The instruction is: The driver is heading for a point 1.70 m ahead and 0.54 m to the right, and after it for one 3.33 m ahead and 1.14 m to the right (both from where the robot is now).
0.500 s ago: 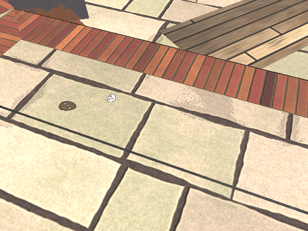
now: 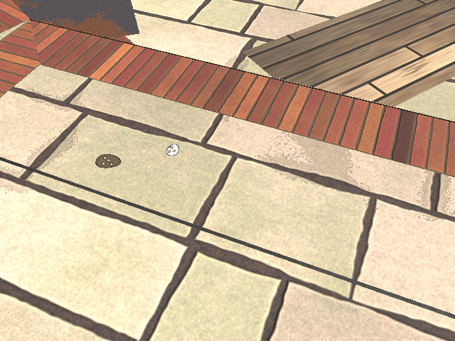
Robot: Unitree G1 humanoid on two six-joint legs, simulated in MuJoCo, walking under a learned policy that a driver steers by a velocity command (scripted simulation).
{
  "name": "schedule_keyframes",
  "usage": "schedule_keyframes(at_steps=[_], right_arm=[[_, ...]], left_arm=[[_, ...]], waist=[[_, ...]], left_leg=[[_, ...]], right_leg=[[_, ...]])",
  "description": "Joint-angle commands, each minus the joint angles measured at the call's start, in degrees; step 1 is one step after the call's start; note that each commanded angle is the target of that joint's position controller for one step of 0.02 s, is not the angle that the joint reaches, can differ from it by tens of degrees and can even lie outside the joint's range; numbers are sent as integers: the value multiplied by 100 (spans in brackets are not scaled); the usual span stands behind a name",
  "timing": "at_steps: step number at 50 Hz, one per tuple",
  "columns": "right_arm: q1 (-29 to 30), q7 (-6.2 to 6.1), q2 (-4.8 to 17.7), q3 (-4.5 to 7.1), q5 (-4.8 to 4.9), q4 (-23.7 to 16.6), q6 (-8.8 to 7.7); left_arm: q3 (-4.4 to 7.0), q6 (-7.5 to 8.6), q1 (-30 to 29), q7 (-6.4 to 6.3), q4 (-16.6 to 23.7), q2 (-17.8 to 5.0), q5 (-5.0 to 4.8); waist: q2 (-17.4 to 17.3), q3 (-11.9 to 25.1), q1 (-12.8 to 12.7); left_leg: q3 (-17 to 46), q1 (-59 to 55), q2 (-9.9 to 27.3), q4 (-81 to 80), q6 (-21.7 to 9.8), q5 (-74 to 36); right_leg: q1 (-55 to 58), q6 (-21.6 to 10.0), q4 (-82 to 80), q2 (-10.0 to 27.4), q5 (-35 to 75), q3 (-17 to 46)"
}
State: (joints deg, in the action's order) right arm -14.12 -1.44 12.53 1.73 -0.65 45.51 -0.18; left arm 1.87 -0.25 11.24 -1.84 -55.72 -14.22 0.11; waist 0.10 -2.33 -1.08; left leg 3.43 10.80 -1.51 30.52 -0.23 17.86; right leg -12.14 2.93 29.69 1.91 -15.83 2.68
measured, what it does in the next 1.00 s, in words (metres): walks ahead: left foot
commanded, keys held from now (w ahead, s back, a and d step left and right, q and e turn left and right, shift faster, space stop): w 1.00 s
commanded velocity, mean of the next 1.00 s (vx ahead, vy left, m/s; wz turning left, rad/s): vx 0.38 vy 0.00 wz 0.00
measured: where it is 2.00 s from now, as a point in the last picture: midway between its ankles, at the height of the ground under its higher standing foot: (262, 211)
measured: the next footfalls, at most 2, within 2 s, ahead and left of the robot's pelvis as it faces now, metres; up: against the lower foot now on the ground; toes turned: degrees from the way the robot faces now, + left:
left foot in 0.68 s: +0.42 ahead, +0.10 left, +0.00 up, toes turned +1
right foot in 1.22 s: +0.73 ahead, -0.14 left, +0.00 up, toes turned -2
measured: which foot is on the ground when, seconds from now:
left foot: down 0.00-0.22, up 0.24-0.66, down 0.68-1.00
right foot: down 0.00-0.68, up 0.70-1.00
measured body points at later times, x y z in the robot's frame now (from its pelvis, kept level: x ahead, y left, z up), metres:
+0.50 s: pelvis +0.12 -0.04 +0.01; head +0.14 -0.05 +0.46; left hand +0.05 +0.21 -0.12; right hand +0.31 -0.28 -0.10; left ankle +0.25 +0.13 -0.68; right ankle +0.02 -0.13 -0.73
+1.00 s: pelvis +0.41 +0.02 +0.01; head +0.42 +0.02 +0.46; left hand +0.57 +0.28 -0.10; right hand +0.42 -0.25 -0.12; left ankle +0.38 +0.10 -0.73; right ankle +0.55 -0.16 -0.67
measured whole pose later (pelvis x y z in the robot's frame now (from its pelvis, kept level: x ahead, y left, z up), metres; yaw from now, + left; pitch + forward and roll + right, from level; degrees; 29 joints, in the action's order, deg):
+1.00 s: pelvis +0.41 +0.02 +0.01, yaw -1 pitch +0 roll +2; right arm -19.9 1.0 14.4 2.6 0.1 53.7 -5.6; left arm 2.9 4.4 7.6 -0.4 -48.8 -16.7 -0.3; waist 2.5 -1.0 3.2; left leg -2.9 3.7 -5.4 12.1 -4.3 9.0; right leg -39.2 0.1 49.4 8.5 -3.3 2.9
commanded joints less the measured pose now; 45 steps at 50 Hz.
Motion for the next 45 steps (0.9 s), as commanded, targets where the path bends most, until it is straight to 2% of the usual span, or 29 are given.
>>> schedule_keyframes(at_steps=[1,3,5,7,9,10,11,12,13,14,15,17,19,21,24,27,30,32,33,34,35,36,37,38,39,40,41,42,45], right_arm=[[-173,-31,595,148,12,-123,-64],[-274,-61,841,232,76,-54,-18],[-538,-59,1073,289,125,-2,-66],[-510,-57,1165,318,176,49,-175],[-17,-34,1051,278,226,-67,-209],[289,-21,993,256,247,-148,-193],[452,-14,761,196,195,-230,-211],[606,-19,368,93,163,-427,-276],[606,-57,619,176,282,-566,-375],[383,-24,793,219,361,-453,-454],[223,37,776,217,348,-318,-514],[435,88,809,271,219,-297,-572],[575,181,654,262,167,-310,-561],[861,227,473,206,166,-403,-521],[1578,272,282,93,192,-647,-522],[2008,340,377,74,239,-788,-531],[2142,406,558,103,247,-885,-563],[1731,405,805,206,221,-801,-576],[1036,370,994,314,221,-604,-563],[12,309,1212,438,238,-289,-529],[-1013,230,1637,533,161,-64,-477],[-1100,323,1755,502,95,67,-493],[-768,332,1147,356,139,48,-514],[-238,321,955,292,154,-2,-542],[168,337,903,266,124,-50,-578],[382,361,796,241,65,-61,-610],[463,369,702,211,7,-21,-635],[457,380,659,203,23,34,-656],[242,329,820,221,69,237,-704]], left_arm=[[110,38,106,-41,55,-570,-5],[119,45,77,-52,15,-553,-67],[95,192,-163,-16,176,-441,-104],[100,397,-212,80,261,-423,-180],[100,552,226,195,98,-378,-232],[137,593,791,228,-182,-387,-211],[202,599,1348,248,-440,-540,-127],[332,613,1985,253,-561,-1097,-100],[346,671,2050,327,-505,-1369,-9],[235,717,1546,313,-345,-1013,-6],[175,731,1282,298,-218,-771,-47],[115,699,1135,300,-143,-666,-74],[33,622,1438,268,-224,-456,-31],[27,557,1590,198,-239,-547,-20],[36,501,1586,105,-171,-747,-5],[62,503,1788,79,-219,-850,-63],[118,479,1774,73,-242,-902,-125],[181,434,1637,75,-182,-1042,-93],[199,384,1541,78,-144,-1074,-59],[172,344,1487,76,-78,-1012,-11],[63,350,1610,74,92,-716,127],[-147,478,2422,151,63,139,0],[22,628,1817,191,111,-605,-178],[117,711,1166,203,337,-890,-312],[113,744,899,160,390,-830,-276],[153,721,830,130,397,-771,-191],[155,655,981,135,382,-661,-154],[148,590,1053,135,383,-540,-143],[153,455,663,111,593,-484,-77]], waist=[[-135,242,13],[-425,-39,111],[-1028,-441,257],[-1220,-758,198],[-1064,-673,-151],[-838,-500,-434],[-311,-267,-593],[1204,-27,-711],[1650,-170,-653],[942,-471,-366],[687,-539,-247],[487,-477,-209],[607,-264,-259],[528,-244,-305],[479,-425,-425],[566,-620,-475],[557,-635,-287],[677,-185,63],[729,297,455],[664,917,926],[-241,1800,1131],[-1831,2632,567],[-1143,1833,724],[-808,904,594],[-199,551,402],[-109,353,221],[-289,380,33],[-350,360,-43],[-313,28,-79]], left_leg=[[208,140,215,-698,-117,-521],[521,333,317,-996,-385,1719],[1702,415,1102,-1739,-888,3170],[2531,656,1673,-2077,-1272,3069],[2024,817,1490,-1816,-1075,2314],[1466,1262,1108,-1465,-836,1802],[812,1660,643,-492,-556,1063],[-226,2451,-94,1426,-98,767],[49,3259,-239,2630,-64,1588],[385,3609,150,3308,-169,1238],[334,3707,354,3421,-277,637],[115,3791,658,3122,-321,-212],[-161,3514,685,2798,-211,-662],[-358,3462,648,2308,-54,-941],[-556,2906,499,1070,74,-1611],[-614,2450,373,384,37,-2009],[-473,2340,358,3,-208,-1877],[-594,1599,131,-26,-420,-1573],[-718,698,-46,-20,-579,-1476],[-645,-721,7,-11,-765,-1523],[890,-2547,1261,124,-1118,-1136],[3853,-3770,2445,-1005,-2020,556],[3921,-3100,2198,-1547,-1721,1076],[2950,-2186,2023,-1652,-1480,628],[2257,-1336,1822,-1790,-1387,-284],[1705,-762,1587,-1912,-1335,-926],[1361,-434,1435,-2067,-1309,-1159],[1186,-242,1365,-2204,-1349,-1258],[749,153,1318,-2512,-1452,-1470]], right_leg=[[150,-81,-337,-71,377,-107],[-354,-185,154,-382,-1090,-447],[-1121,-289,995,-428,-1307,-607],[-1320,-537,1468,-120,-1149,-303],[-611,-808,491,-47,-1050,-340],[453,-828,-218,-194,-359,-449],[1257,-797,-508,17,-126,61],[1837,-1257,-1553,1161,-1330,2114],[1882,-1901,-2155,2021,-1616,3935],[1743,-1923,-2084,2040,-1581,3644],[1736,-1717,-2057,1748,-1390,2964],[1836,-1380,-2130,1421,-330,2032],[1851,-1264,-2128,1099,1008,1267],[1769,-1294,-2143,987,1843,834],[1164,-1262,-2351,834,1874,420],[986,-1312,-2500,966,1722,322],[1488,-1219,-2245,1235,2335,259],[1790,-1092,-1547,1289,4144,142],[1745,-997,-705,1170,5136,-1],[1168,-837,494,922,5178,-136],[-247,-707,2423,493,2929,-305],[-2020,-469,4182,-591,-1559,157],[-2611,-585,4749,-271,-1553,616],[-2867,-675,4714,12,-980,412],[-2591,-661,4458,302,-432,307],[-2349,-619,4168,475,-124,264],[-2017,-597,4012,619,56,308],[-1888,-558,3845,662,92,280],[-2223,-377,3231,773,387,149]])
Velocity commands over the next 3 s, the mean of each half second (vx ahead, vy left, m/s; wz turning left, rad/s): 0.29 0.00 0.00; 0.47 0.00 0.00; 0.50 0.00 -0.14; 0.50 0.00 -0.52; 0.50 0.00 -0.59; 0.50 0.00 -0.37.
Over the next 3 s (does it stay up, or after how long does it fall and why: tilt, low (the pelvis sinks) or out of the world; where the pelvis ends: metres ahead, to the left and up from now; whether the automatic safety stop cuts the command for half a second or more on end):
stays up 1.42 -0.36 0.01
